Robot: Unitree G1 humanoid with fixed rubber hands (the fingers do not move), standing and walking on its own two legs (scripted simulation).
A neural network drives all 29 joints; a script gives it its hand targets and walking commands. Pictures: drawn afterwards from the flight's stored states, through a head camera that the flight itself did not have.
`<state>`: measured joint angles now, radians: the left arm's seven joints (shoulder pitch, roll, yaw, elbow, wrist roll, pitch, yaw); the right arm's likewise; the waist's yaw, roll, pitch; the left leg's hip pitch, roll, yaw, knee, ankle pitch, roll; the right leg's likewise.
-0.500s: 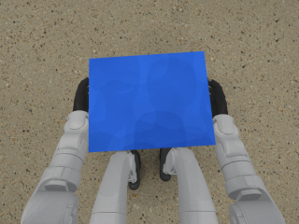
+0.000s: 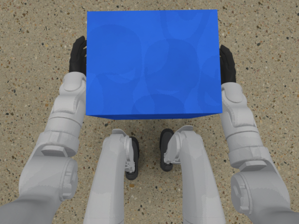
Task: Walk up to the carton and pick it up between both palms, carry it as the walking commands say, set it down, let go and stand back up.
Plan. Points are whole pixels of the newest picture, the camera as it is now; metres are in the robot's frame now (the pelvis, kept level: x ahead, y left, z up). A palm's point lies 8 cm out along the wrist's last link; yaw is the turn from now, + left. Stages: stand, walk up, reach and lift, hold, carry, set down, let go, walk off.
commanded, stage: set down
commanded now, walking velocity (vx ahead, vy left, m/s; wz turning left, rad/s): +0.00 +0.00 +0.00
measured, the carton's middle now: (152, 79) +0.45 -0.01 -0.19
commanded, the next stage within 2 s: none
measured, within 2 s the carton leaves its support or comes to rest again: neither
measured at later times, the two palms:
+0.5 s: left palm (92, 70) +0.49 +0.18 -0.23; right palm (206, 82) +0.45 -0.19 -0.25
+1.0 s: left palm (98, 62) +0.53 +0.17 -0.29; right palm (201, 72) +0.50 -0.19 -0.31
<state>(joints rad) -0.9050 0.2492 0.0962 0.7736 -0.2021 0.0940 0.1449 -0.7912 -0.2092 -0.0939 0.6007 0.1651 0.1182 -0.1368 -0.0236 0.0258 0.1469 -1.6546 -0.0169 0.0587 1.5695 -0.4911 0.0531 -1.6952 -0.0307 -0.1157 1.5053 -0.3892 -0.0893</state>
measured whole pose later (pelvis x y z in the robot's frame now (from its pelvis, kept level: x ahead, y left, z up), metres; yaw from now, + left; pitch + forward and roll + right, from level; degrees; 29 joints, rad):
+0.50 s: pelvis -0.02 +0.00 -0.08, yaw +1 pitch +27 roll +0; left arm -1.20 0.36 0.10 0.69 -0.29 0.24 0.18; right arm -1.09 -0.32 -0.06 0.62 0.27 0.26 -0.18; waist -0.02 0.03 0.53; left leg -1.78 -0.02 0.06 1.86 -0.54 0.05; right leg -1.82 -0.03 -0.12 1.79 -0.43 -0.10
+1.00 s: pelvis -0.03 -0.01 -0.15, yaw +1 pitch +27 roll +0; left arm -1.47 0.37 0.16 0.98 -0.21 0.19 0.12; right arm -1.29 -0.35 -0.12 0.78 0.27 0.26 -0.13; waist -0.02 0.03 0.53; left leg -2.01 -0.02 0.07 2.10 -0.56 0.05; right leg -2.06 -0.02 -0.12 2.03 -0.45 -0.10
